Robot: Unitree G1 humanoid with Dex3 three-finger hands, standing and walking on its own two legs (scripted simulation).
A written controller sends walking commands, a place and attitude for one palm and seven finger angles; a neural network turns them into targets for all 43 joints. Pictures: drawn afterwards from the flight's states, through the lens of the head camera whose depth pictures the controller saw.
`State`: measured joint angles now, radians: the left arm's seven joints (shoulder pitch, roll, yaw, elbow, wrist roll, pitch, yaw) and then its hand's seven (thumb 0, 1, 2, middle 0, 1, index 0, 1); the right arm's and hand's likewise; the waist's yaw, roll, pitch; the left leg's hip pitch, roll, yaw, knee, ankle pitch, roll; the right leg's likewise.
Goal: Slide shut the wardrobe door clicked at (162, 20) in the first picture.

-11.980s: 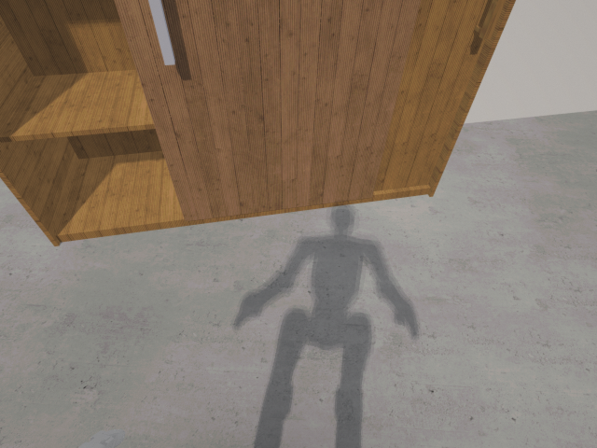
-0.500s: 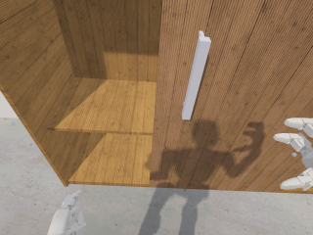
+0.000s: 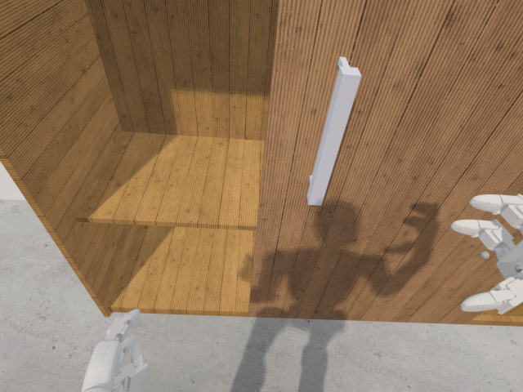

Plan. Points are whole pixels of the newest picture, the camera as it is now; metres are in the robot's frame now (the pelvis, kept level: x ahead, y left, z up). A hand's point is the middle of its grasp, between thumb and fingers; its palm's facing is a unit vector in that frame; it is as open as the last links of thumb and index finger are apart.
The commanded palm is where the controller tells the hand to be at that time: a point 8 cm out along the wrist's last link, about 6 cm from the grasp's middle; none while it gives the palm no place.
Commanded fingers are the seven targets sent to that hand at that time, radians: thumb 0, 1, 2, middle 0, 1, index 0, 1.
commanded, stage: move the hooked fingers beside the handle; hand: right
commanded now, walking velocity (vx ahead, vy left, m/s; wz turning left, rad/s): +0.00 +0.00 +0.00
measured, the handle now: (327, 139) +0.52 -0.09 +0.15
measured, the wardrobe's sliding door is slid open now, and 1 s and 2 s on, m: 0.53 0.53 0.53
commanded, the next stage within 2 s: none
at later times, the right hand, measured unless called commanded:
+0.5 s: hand (432, 215) +0.34 -0.23 +0.15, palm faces +0.00 +1.00 -0.03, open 14.0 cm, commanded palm +0.32 -0.28 +0.15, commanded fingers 0.00 0.50 -0.30 0.30 1.20 0.30 1.20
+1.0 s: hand (391, 181) +0.42 -0.19 +0.14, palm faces -0.02 +1.00 -0.01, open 14.0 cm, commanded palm +0.40 -0.24 +0.14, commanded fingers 0.00 0.50 -0.30 0.30 1.20 0.30 1.20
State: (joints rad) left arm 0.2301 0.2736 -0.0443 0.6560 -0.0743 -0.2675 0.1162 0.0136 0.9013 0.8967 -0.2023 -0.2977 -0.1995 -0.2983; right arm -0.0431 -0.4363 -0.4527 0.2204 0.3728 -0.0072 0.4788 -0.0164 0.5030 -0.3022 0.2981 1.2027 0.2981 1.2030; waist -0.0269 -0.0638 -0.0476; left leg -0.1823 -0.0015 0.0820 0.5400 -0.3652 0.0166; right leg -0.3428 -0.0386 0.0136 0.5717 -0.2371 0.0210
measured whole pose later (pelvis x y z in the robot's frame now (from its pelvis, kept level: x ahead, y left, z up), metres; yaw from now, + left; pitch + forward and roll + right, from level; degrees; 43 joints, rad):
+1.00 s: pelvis +0.00 -0.01 +0.00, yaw +2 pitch +4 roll +1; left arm 0.29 0.26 -0.03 0.68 -0.06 -0.11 0.08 0.01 0.90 0.90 -0.20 -0.30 -0.20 -0.30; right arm -0.55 -0.37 -0.28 0.66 0.22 -0.05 0.23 -0.02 0.50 -0.30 0.30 1.20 0.30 1.20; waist 0.05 -0.04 -0.03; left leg -0.26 0.00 0.05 0.56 -0.36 0.01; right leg -0.41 -0.04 -0.02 0.58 -0.24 0.01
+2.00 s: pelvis +0.00 -0.02 -0.01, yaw +3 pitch +8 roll +1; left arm 0.36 0.26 0.00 0.68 -0.04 -0.02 0.03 0.01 0.90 0.90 -0.20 -0.30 -0.20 -0.30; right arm -0.79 -0.36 -0.30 0.97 0.15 -0.20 0.14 -0.02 0.50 -0.30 0.31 1.21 0.31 1.21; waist 0.10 -0.03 -0.05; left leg -0.40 -0.01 0.03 0.64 -0.38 0.00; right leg -0.54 -0.05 -0.03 0.67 -0.28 0.00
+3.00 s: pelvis +0.00 -0.01 -0.01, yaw +3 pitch +7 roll +1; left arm 0.33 0.25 0.00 0.69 -0.04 -0.04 0.02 0.01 0.90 0.90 -0.20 -0.30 -0.20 -0.30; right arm -0.76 -0.29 -0.25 0.88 0.15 -0.17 0.07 -0.02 0.50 -0.30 0.30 1.20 0.30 1.20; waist 0.08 -0.04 -0.06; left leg -0.36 -0.01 0.04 0.63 -0.39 0.01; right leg -0.50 -0.05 -0.03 0.65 -0.27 0.01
